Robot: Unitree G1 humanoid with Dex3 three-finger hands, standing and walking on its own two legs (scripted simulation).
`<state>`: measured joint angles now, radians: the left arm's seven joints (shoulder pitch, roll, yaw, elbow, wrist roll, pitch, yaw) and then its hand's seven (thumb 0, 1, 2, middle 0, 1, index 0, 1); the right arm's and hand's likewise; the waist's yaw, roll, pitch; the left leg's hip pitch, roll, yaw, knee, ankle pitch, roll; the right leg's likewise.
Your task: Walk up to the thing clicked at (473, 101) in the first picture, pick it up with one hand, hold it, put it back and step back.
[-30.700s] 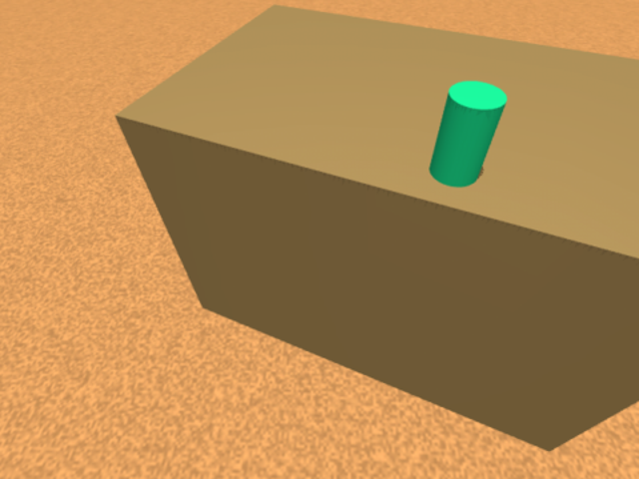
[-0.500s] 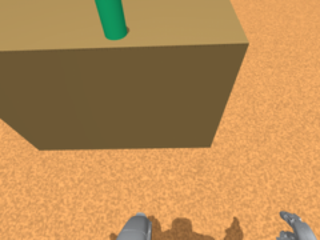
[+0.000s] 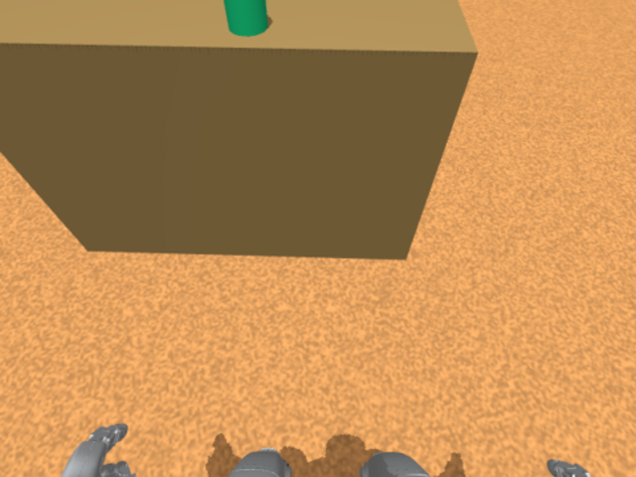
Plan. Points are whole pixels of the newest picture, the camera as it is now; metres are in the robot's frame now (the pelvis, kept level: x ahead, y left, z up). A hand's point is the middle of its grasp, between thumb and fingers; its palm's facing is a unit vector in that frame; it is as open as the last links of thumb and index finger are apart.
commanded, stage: step back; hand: left
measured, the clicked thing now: out of the picture +0.96 +0.21 +0.12
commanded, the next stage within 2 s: stand in 1.28 s
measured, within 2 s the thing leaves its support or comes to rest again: neither
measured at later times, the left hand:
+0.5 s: hand out of the picture -0.09 +0.27 -0.14, palm faces +0.09 -0.90 -0.42, open 7.4 cm
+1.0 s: hand out of the picture -0.05 +0.27 -0.15, palm faces +0.08 -0.93 -0.35, open 7.4 cm
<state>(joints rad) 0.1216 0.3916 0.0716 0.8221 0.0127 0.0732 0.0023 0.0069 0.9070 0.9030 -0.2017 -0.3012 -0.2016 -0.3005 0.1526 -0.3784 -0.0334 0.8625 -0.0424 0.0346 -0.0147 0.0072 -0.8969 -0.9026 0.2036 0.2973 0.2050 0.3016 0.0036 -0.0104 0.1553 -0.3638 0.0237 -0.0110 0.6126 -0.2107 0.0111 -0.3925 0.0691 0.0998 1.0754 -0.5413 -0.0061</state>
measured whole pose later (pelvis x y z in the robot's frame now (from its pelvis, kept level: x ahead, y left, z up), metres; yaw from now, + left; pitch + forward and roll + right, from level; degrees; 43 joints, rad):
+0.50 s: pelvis -0.12 -0.01 +0.00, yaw +4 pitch -3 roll +2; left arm 0.23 0.40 0.07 0.96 0.03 0.03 -0.01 0.01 0.91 0.90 -0.20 -0.30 -0.20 -0.30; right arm 0.23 -0.37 -0.05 0.99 -0.04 0.02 0.02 0.01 -0.90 -0.90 0.20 0.30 0.20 0.30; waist 0.02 -0.01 0.07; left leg -0.23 -0.04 -0.02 0.59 -0.32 0.03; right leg -0.36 -0.04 0.02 0.80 -0.47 -0.02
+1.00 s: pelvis -0.10 +0.00 +0.01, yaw +4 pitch -2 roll +0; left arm 0.18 0.37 0.04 1.04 0.02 -0.01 -0.01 0.01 0.91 0.90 -0.20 -0.30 -0.20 -0.30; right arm 0.16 -0.35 -0.04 1.04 -0.03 -0.01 0.01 0.01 -0.90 -0.90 0.20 0.30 0.20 0.30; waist 0.02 -0.01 0.06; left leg -0.23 0.00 0.01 0.57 -0.30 0.00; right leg -0.22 -0.03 0.00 0.57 -0.30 0.00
